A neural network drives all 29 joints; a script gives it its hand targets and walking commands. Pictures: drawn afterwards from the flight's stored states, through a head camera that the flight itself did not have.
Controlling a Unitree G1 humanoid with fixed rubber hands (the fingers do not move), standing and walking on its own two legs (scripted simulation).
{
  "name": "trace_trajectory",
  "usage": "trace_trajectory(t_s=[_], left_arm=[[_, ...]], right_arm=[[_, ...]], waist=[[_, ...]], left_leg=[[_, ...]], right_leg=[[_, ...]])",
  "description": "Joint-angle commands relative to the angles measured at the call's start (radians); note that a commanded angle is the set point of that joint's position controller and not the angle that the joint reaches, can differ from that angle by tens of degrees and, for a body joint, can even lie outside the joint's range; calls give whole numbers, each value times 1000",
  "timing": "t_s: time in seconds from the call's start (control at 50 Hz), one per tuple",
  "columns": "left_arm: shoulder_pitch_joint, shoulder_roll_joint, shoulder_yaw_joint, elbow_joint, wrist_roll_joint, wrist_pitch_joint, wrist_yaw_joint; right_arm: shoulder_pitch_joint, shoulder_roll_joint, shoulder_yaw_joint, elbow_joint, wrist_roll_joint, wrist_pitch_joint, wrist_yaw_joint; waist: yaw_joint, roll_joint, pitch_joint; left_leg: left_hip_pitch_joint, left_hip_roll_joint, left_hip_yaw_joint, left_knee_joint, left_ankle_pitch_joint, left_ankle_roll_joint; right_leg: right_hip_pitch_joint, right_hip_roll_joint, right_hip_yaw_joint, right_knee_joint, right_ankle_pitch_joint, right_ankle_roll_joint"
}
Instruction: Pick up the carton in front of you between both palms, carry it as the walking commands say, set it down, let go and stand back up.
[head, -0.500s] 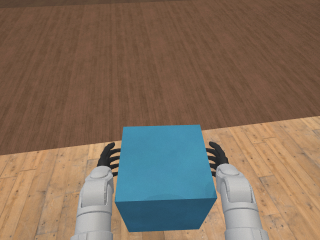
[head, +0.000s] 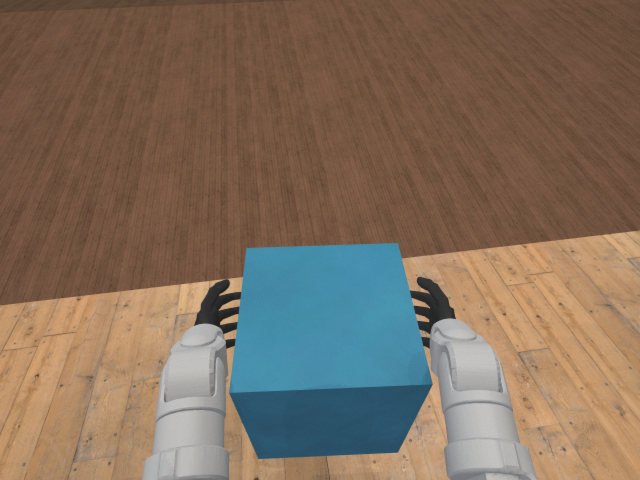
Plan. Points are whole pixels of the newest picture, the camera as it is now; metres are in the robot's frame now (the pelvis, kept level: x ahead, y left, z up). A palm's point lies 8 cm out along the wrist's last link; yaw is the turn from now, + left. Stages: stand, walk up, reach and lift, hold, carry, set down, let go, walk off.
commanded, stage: hold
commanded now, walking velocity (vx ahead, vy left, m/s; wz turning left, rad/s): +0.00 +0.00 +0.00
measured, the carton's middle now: (325, 354) +0.30 +0.00 -0.02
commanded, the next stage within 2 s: carry in 0.28 s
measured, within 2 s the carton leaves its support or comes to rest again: neither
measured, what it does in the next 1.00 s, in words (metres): walks ahead: right foot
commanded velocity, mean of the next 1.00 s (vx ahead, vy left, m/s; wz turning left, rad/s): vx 0.38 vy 0.00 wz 0.00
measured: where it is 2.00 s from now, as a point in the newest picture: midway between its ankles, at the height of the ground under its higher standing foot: (302, 323)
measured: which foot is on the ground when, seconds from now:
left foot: down 0.00-0.90, up 0.92-1.00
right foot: down 0.00-0.70, up 0.72-0.86, down 0.88-1.00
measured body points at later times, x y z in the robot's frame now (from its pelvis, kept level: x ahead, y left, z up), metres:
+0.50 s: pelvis +0.03 +0.00 -0.01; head -0.01 +0.01 +0.44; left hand +0.33 +0.16 +0.06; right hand +0.33 -0.14 +0.06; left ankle +0.02 +0.13 -0.74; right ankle +0.03 -0.13 -0.74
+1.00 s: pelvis +0.26 +0.00 -0.01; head +0.25 +0.01 +0.44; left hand +0.50 +0.18 +0.08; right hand +0.52 -0.13 +0.08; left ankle +0.11 +0.11 -0.66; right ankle +0.25 -0.05 -0.74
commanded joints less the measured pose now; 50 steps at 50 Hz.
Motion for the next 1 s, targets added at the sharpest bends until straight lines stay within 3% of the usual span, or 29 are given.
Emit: trace_trajectory(t_s=[0.0,0.24,0.26,0.28,0.3,0.32,0.4,0.44,0.48,0.54,0.58,0.6,0.62,0.64,0.66,0.68,0.7,0.72,0.76,0.78,0.8,0.82,0.84,0.86,0.88,0.9,0.92,0.96,0.98], left_arm=[[-437,-870,-556,-50,-249,-13,-223],[-368,-859,-583,-105,-262,-7,-209],[-417,-879,-610,-115,-291,1,-207],[-437,-887,-627,-139,-307,7,-204],[-459,-903,-662,-182,-331,15,-199],[-464,-910,-684,-222,-349,27,-192],[-409,-879,-756,-297,-384,109,-162],[-385,-853,-783,-350,-406,160,-146],[-409,-831,-808,-429,-436,219,-122],[-321,-767,-795,-466,-450,314,-75],[-270,-764,-801,-514,-454,359,-49],[-252,-778,-811,-546,-462,375,-39],[-238,-800,-822,-579,-481,392,-35],[-233,-820,-845,-623,-508,410,-34],[-242,-829,-871,-676,-537,419,-36],[-248,-829,-879,-716,-557,426,-37],[-213,-830,-881,-739,-563,428,-35],[-184,-836,-883,-759,-571,426,-34],[-102,-845,-878,-786,-567,419,-25],[-79,-846,-873,-804,-559,417,-17],[-85,-836,-866,-825,-544,418,-8],[-76,-817,-856,-843,-533,418,3],[-59,-791,-844,-852,-517,421,13],[-76,-770,-837,-857,-516,430,19],[-90,-746,-827,-862,-516,445,23],[-107,-738,-834,-863,-522,457,23],[-125,-746,-845,-865,-531,466,19],[-132,-762,-870,-831,-551,483,2],[-135,-760,-878,-825,-560,488,-9]], right_arm=[[-462,901,557,-72,258,-31,199],[-400,866,570,-129,265,-27,192],[-443,877,608,-128,286,-19,195],[-473,896,622,-167,301,-15,194],[-493,911,661,-207,334,-5,192],[-494,921,687,-227,354,6,189],[-464,877,741,-321,389,80,156],[-418,856,766,-352,406,132,135],[-417,840,787,-425,421,189,106],[-375,788,787,-487,437,285,62],[-330,774,794,-539,468,331,50],[-307,785,803,-566,485,347,49],[-274,796,807,-589,498,360,45],[-228,796,805,-603,502,371,38],[-210,829,806,-646,502,375,28],[-194,845,805,-681,506,380,18],[-179,858,816,-730,513,386,12],[-181,865,834,-782,523,388,9],[-212,864,870,-866,551,391,6],[-222,851,884,-897,566,393,7],[-210,822,883,-910,584,397,11],[-210,790,886,-933,603,403,15],[-233,764,891,-946,615,413,17],[-219,743,882,-936,607,426,18],[-201,721,879,-899,604,440,18],[-197,710,871,-887,606,449,19],[-183,718,868,-869,600,453,20],[-125,739,840,-791,553,460,16],[-111,748,828,-768,533,460,14]], waist=[[-2,-6,-238],[-6,-3,-231],[-5,-8,-285],[-4,-21,-263],[-6,-7,-238],[-3,11,-217],[-4,41,-312],[-5,22,-359],[0,-50,-291],[9,-193,-242],[-6,-132,-235],[-15,-72,-263],[-30,67,-295],[-36,321,-317],[-43,348,-269],[-50,253,-264],[-56,130,-275],[-60,84,-287],[-39,121,-360],[-19,152,-413],[-2,144,-485],[14,85,-538],[42,-88,-527],[28,-248,-457],[21,-152,-423],[19,-84,-399],[8,-25,-375],[5,-7,-320],[6,-41,-295]], left_leg=[[-4,-85,13,-69,148,11],[12,-86,5,-75,209,5],[-90,106,13,2,33,18],[-147,81,-20,-23,-291,27],[-202,75,-33,-30,-522,33],[-250,80,-39,-42,-573,29],[-232,101,-41,3,-320,41],[-248,96,-45,34,-384,51],[-367,75,-28,87,-436,47],[-506,13,121,245,-261,31],[-412,23,147,104,-197,37],[-240,37,116,54,-134,38],[-31,116,-18,-15,-92,64],[185,275,-251,-23,250,127],[327,328,-299,5,665,204],[387,363,-337,17,783,230],[402,356,-325,-2,789,228],[396,344,-280,-2,766,214],[318,284,-119,48,769,140],[175,231,24,90,785,83],[29,187,137,197,720,42],[-172,145,199,327,532,14],[-442,82,208,505,178,-15],[-656,-13,182,687,-271,-3],[-694,40,88,826,-309,38],[-732,72,80,877,-284,54],[-735,119,63,847,-226,58],[-684,155,86,710,-120,33],[-674,140,125,652,-84,24]], right_leg=[[105,68,8,-59,165,8],[110,75,7,-62,203,5],[-10,-119,-22,17,12,-5],[-68,-90,6,-17,-307,-13],[-130,-78,11,-11,-527,-18],[-169,-79,6,-9,-566,-9],[-137,-88,-24,84,-269,-18],[-130,-106,9,77,-336,-32],[-154,-147,93,16,-471,-53],[-69,-274,260,-89,-434,-128],[-108,-274,215,-6,-248,-140],[-216,-225,125,100,-99,-113],[-384,-132,-50,296,10,-54],[-634,-37,-195,503,-94,6],[-826,-22,-230,534,-353,24],[-921,-23,-218,563,-434,18],[-932,-23,-208,553,-448,13],[-896,-25,-209,479,-429,11],[-663,-8,-231,231,-248,3],[-395,36,-280,102,-115,-2],[-83,60,-325,23,37,-12],[194,6,-273,33,43,-37],[359,-192,54,-35,-182,-106],[364,-408,425,-151,-160,-217],[314,-442,466,-144,-81,-259],[273,-450,441,-139,-41,-261],[232,-439,361,-140,-25,-237],[139,-361,171,-187,66,-169],[110,-335,112,-197,128,-153]])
